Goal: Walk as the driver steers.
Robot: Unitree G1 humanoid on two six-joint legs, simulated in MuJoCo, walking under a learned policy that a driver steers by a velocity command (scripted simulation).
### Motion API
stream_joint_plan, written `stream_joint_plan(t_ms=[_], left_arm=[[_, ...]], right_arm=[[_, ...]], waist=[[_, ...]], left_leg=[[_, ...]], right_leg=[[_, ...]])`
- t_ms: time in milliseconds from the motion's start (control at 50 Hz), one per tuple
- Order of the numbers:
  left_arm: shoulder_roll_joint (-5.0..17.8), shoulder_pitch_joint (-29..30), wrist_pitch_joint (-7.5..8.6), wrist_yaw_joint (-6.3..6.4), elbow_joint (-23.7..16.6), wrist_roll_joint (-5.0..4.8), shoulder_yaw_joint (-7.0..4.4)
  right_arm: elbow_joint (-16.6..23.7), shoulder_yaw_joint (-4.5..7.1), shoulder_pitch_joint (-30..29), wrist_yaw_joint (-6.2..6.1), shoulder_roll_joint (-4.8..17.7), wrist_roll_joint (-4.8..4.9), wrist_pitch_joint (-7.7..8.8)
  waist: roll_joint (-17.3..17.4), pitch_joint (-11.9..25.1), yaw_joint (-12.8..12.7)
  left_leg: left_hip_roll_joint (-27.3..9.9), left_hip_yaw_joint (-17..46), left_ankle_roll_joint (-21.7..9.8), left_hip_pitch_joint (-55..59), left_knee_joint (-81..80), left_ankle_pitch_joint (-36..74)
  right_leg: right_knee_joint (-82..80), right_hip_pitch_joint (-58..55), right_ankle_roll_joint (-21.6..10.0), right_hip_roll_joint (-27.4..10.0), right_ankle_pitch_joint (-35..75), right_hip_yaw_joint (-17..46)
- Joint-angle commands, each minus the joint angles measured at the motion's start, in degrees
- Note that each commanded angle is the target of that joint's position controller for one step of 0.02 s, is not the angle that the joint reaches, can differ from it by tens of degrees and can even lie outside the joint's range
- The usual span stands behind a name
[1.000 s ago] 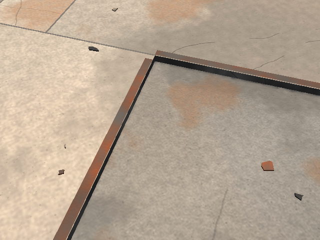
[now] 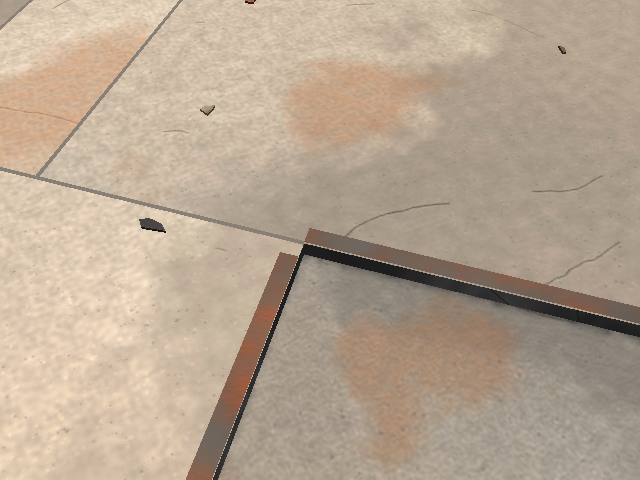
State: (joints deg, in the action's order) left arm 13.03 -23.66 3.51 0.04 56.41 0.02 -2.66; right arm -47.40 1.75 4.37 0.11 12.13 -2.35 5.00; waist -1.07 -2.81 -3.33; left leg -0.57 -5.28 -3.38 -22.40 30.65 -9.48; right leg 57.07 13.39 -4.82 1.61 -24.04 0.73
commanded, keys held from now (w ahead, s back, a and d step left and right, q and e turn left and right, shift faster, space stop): w+e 0.52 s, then w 0.48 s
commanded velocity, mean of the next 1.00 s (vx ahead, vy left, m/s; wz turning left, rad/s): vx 0.50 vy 0.00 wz -0.39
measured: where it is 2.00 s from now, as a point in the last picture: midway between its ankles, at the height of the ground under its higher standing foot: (490, 281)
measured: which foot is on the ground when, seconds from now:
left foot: down 0.00-0.48, up 0.50-1.00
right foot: up 0.00-0.44, down 0.46-1.00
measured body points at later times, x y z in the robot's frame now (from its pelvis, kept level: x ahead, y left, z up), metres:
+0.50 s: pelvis +0.24 -0.05 -0.01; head +0.28 -0.07 +0.43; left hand +0.50 +0.12 -0.12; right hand +0.15 -0.29 -0.16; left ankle +0.09 +0.10 -0.69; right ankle +0.31 -0.13 -0.73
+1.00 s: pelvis +0.51 -0.13 +0.00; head +0.54 -0.14 +0.44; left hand +0.56 +0.13 -0.14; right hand +0.59 -0.42 -0.11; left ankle +0.68 -0.10 -0.72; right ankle +0.31 -0.13 -0.73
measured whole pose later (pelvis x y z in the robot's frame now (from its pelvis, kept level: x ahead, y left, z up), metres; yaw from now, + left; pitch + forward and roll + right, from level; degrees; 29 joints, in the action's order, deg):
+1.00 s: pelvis +0.51 -0.13 +0.00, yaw -24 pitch +1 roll -1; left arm 14.0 -25.6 4.2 0.5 55.9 1.3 -2.4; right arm -45.3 1.6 3.2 1.7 13.1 -1.4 2.6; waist 1.1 -2.4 -3.7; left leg -1.3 -4.1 -3.8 -29.6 31.5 -5.4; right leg 12.3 -9.1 -5.3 5.9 -21.8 2.7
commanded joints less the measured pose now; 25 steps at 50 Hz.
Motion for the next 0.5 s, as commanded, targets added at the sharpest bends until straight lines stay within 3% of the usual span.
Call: stream_joint_plan(t_ms=[20,60,140,260,340,400,440,460,480,500], left_arm=[[4.1,1.6,-0.18,-0.65,-4.6,0.69,-1.33],[2.9,1.0,-1.86,-1.53,-4.7,1.81,-1.43],[2.3,6.5,-3.24,-2.58,-7.4,1.96,-1.51],[1.6,18.6,-3.14,-3.81,-12.1,1.80,-0.58],[2.2,24.3,-2.97,-4.34,-14.9,2.21,-0.34],[3.4,22.9,-2.92,-3.97,-15.2,2.50,-0.97],[5.3,13.8,-2.41,-3.21,-12.9,2.48,-2.17],[7.2,4.7,-1.81,-2.41,-9.9,2.97,-3.31],[13.6,-0.5,-1.62,-1.51,-9.1,3.66,-5.18],[18.4,1.4,-2.17,-1.24,-10.5,1.93,-6.12]], right_arm=[[-0.3,1.84,9.1,-0.47,5.6,0.72,0.15],[-1.4,1.59,9.8,-0.92,4.8,1.18,0.97],[-2.9,2.16,13.1,-0.92,6.1,1.70,2.26],[-4.3,2.32,16.2,-0.89,6.9,1.41,1.99],[-5.7,2.80,19.9,-1.39,8.4,1.31,1.25],[-6.1,3.25,19.9,-1.78,10.4,1.06,0.15],[-5.9,3.71,19.4,-1.71,12.1,1.12,-1.08],[-5.2,3.65,18.7,-1.48,12.0,1.30,-1.50],[-2.3,2.56,19.7,-1.07,7.5,1.93,-1.34],[1.9,2.58,17.2,-0.06,6.5,1.88,-0.56]], waist=[[5.3,3.4,4.4],[6.6,1.9,2.4],[5.2,0.9,2.0],[5.3,-1.9,4.0],[5.3,-3.1,5.7],[7.0,-0.9,4.3],[7.1,4.8,0.4],[4.2,10.0,-3.8],[-4.4,16.1,-4.5],[-11.9,19.2,-1.8]], left_leg=[[-17.9,20.3,-6.0,18.3,-20.0,-5.7],[-15.6,13.2,-4.5,14.0,-21.6,0.8],[-15.2,5.6,-5.1,15.5,-23.4,8.2],[-13.7,-3.7,-4.4,17.6,-23.0,14.2],[-15.8,-6.8,-3.8,24.2,-20.6,20.5],[-16.2,-9.6,-2.9,28.7,-12.1,41.1],[-16.0,-10.6,-2.5,28.8,3.7,50.4],[-14.8,-11.7,-0.9,22.1,17.7,42.0],[-11.1,-11.3,1.6,3.3,36.5,13.1],[1.1,-2.2,4.5,-15.8,52.2,-22.6]], right_leg=[[10.0,20.9,-0.7,-6.0,5.0,2.2],[8.6,18.4,0.4,-6.9,7.2,1.6],[6.8,24.2,1.7,-7.9,13.7,0.7],[-10.6,24.5,2.1,-7.0,24.5,-3.2],[-18.3,23.0,-0.3,-5.7,21.4,-6.9],[-20.9,17.3,-3.3,-1.6,12.9,-9.9],[-23.7,7.0,-6.1,2.9,8.1,-10.8],[-28.5,-6.0,-8.0,3.5,10.4,-8.5],[-30.5,-23.0,-12.6,-10.9,2.8,11.8],[-40.2,-31.4,-19.8,-22.1,7.0,42.3]])
Keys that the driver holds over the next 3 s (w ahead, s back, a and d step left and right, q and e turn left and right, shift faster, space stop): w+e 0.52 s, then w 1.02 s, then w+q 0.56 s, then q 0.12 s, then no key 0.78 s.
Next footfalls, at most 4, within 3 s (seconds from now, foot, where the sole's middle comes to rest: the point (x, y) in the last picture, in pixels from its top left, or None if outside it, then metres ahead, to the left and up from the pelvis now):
0.46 right None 0.35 -0.14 -0.77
1.02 left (395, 367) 0.71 -0.12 -0.77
1.50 right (528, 311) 0.86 -0.43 -0.73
2.04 left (466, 225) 1.11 -0.30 -0.72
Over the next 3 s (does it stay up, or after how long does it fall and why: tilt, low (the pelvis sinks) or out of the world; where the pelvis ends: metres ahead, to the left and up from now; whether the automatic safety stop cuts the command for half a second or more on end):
stays up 1.29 -0.36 0.06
